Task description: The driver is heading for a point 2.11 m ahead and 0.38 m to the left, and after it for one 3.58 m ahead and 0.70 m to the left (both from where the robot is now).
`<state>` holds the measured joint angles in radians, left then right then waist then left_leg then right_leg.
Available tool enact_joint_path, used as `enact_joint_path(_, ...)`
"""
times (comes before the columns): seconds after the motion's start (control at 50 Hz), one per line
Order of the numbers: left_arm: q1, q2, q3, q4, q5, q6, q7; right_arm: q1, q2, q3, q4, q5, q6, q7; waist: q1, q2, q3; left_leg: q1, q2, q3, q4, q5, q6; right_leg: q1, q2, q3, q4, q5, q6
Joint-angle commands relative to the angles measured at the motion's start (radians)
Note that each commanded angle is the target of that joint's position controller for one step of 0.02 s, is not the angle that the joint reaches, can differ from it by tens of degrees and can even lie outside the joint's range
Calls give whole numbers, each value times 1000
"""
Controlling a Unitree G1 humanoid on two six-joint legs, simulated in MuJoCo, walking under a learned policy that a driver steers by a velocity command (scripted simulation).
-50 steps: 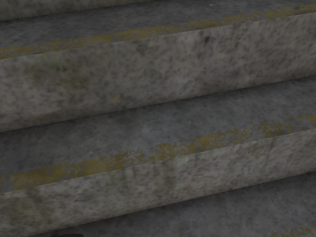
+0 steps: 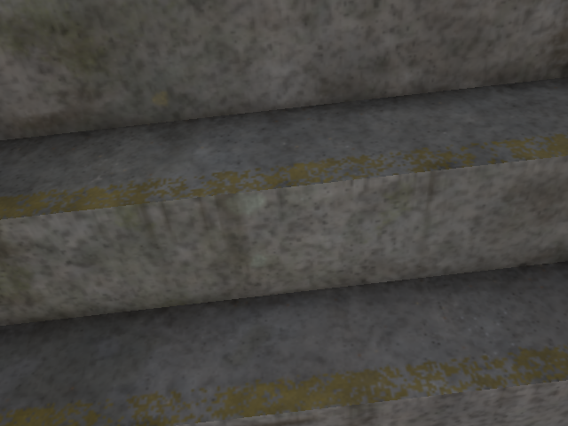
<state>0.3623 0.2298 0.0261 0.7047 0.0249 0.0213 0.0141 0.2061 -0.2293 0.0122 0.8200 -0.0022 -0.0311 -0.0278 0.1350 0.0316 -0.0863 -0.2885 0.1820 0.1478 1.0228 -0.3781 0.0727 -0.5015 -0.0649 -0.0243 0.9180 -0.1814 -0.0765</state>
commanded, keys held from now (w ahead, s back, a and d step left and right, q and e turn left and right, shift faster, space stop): w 1.00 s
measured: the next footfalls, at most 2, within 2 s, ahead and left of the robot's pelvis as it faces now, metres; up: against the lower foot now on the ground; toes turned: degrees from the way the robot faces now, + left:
left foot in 0.90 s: +0.24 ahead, +0.29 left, +0.27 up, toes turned +12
right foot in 1.30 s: +0.03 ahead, +0.14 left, +0.00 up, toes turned +0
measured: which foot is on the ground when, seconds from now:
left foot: up 0.00-0.88, down 0.90-1.00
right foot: down 0.00-0.90, up 0.92-1.00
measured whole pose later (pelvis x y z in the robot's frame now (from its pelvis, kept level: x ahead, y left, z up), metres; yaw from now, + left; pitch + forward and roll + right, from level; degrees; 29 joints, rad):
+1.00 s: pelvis +0.04 +0.14 +0.11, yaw +2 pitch +3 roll +0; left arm 0.29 0.25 0.02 1.00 -0.02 -0.03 -0.03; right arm 0.01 -0.10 0.05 0.82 -0.04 0.02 0.01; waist 0.03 -0.05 0.00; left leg -1.08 0.07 0.04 1.49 -0.74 0.05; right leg -0.62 -0.06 0.15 1.39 -0.13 -0.14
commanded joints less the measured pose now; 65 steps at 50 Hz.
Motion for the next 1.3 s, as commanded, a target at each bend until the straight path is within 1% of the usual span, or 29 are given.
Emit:
enact_joint_path(0.02,141,-54,-44,110,74,-35,-44,-45,196,58,-186,48,-80,53,-181,-296,109,-578,-281,-324,1197,26,38,209,-57,358,-216,915,-111)
enact_joint_path(0.04,177,20,-33,106,55,-39,-47,56,225,56,-181,41,-102,79,-223,-221,-46,-675,-329,-441,1392,85,19,255,-189,548,-323,581,-85)
enact_joint_path(0.06,191,97,5,109,3,-39,-42,-29,198,69,-232,19,-105,95,-176,-155,-15,-855,-252,-404,1242,153,29,210,-241,693,-533,-320,-50)
enact_joint_path(0.08,37,100,1,107,-6,-41,-33,-170,189,81,-269,14,-82,98,-193,-129,114,-943,-210,-378,1192,214,19,75,-243,704,-610,-620,-24)
enact_joint_path(0.12,-124,8,-46,114,43,-62,-8,-152,95,46,-241,14,-27,82,-244,-134,117,-879,-231,-320,1363,349,-7,-123,-209,601,-610,-653,-36)
enact_joint_path(0.16,-109,-10,-61,135,52,-83,9,-157,61,31,-213,0,-5,52,-205,-118,81,-911,-246,-299,1413,482,-11,-119,-199,500,-574,-564,-25)
enact_joint_path(0.26,105,-3,-52,217,46,-60,29,-253,133,43,-174,0,-1,28,-66,-120,54,-1137,-267,-283,1375,505,9,167,-191,383,-571,-402,30)
enact_joint_path(0.34,67,-63,-64,257,49,-52,15,-222,181,63,-133,2,-1,19,-74,-161,70,-1288,-268,-277,1453,463,-12,232,-213,362,-604,-347,9)
enact_joint_path(0.54,30,-4,-54,331,32,-65,-10,-213,173,101,-123,12,-26,-2,-96,-165,63,-1421,-122,-163,1423,350,-63,296,-267,310,-734,-351,-131)
enact_joint_path(0.58,132,10,-45,370,10,-62,-3,-287,199,117,-144,22,-24,-16,-47,-189,83,-1530,-87,-145,1418,229,-69,387,-309,349,-783,-388,-148)
enact_joint_path(0.68,143,39,-29,369,19,-60,12,-342,208,132,-190,29,-38,9,-71,-162,85,-1553,-5,-142,1400,142,-87,417,-348,311,-843,-371,-173)
enact_joint_path(0.74,144,47,-8,373,-6,-52,23,-435,234,151,-246,1,-31,3,-75,-220,65,-1394,40,-178,1335,41,-73,350,-343,234,-931,-202,-156)
enact_joint_path(0.8,79,61,1,370,-43,-13,22,-431,242,170,-253,-7,-15,31,-130,-173,-30,-715,-15,-3,811,-57,-38,145,-243,-39,-1020,137,-134)
enact_joint_path(0.84,124,137,23,391,-40,0,29,-337,144,124,-227,5,1,25,-180,-293,-100,-431,-120,35,565,-297,-23,239,-229,-55,-940,497,-145)
enact_joint_path(0.86,216,149,23,413,-40,-10,17,-217,57,69,-149,24,11,20,-182,-325,-139,-381,-238,133,449,-466,-10,428,-235,-49,-824,807,-186)
enact_joint_path(0.88,417,1,-10,445,-51,-40,7,-305,111,77,-169,7,-8,30,-38,-200,-234,17,-159,-106,407,-447,63,129,-216,-12,-578,1291,-184)
enact_joint_path(0.9,340,62,-13,434,-45,-73,-8,85,-9,20,-102,-31,12,24,-236,-31,-507,204,-18,-544,124,-698,114,101,-178,17,-278,1025,-177)
enact_joint_path(0.92,234,16,-15,415,-51,-104,-51,357,-192,-46,8,-94,47,18,-316,427,-697,350,112,-1032,-344,-1036,200,-125,-33,106,148,105,-160)
enact_joint_path(0.94,78,21,7,322,-45,-112,-69,220,-221,-58,-7,-72,51,39,-285,422,-681,240,121,-1257,-509,-1126,147,-265,55,353,573,150,-134)
enact_joint_path(0.96,-129,-37,-3,203,-29,-96,-67,106,-190,-61,33,-21,53,43,-218,366,-541,60,93,-1045,-417,-1096,80,-372,85,293,848,9,-80)
enact_joint_path(0.98,-187,-86,-19,110,-55,-84,-67,-74,-84,-39,53,-34,63,44,-102,290,-325,-206,19,-710,-283,-938,35,-399,89,189,891,-93,-58)
enact_joint_path(1.02,-83,-71,-41,80,-31,-59,-34,-339,57,-8,-2,-69,60,35,57,202,-117,-594,-32,-392,-168,-809,-22,-291,118,71,940,-14,7)
enact_joint_path(1.06,83,-9,-27,138,-6,-28,-9,-423,98,5,-46,-73,27,30,124,126,-51,-784,-12,-276,-167,-730,-6,-151,143,-23,958,157,24)
enact_joint_path(1.14,220,27,-15,140,-4,7,28,-558,39,3,-140,-75,1,16,187,145,35,-959,23,-170,-165,-645,-22,37,119,-94,753,131,23)
enact_joint_path(1.2,463,44,-19,219,54,29,24,-722,57,19,-269,-18,-19,-10,256,31,116,-1086,-59,20,113,-378,-156,274,55,-133,2,217,-109)
enact_joint_path(1.22,475,-27,-42,256,85,27,15,-714,120,42,-300,41,-15,-16,210,-140,142,-1097,-104,100,445,-281,-153,281,15,-155,-286,342,-151)
enact_joint_path(1.24,226,-80,-57,200,81,19,-7,-552,187,62,-277,83,1,-23,49,-387,90,-956,-87,86,982,-245,-83,145,-46,-143,-339,515,-162)
enact_joint_path(1.28,56,-137,-102,173,7,20,-32,-345,288,90,-325,86,-19,-40,-158,-219,100,-1143,-136,-175,1520,-212,-68,208,-136,8,-519,476,-96)
enact_joint_path(1.3,74,-146,-112,139,50,27,-32,-382,341,108,-346,83,-25,-25,-148,-67,95,-1235,-190,-315,1704,-171,-49,222,-95,101,-373,322,-24)
Over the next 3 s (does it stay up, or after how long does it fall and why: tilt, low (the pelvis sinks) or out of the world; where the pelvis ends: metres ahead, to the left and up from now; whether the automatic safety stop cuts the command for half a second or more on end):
stays up -0.67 0.22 -0.45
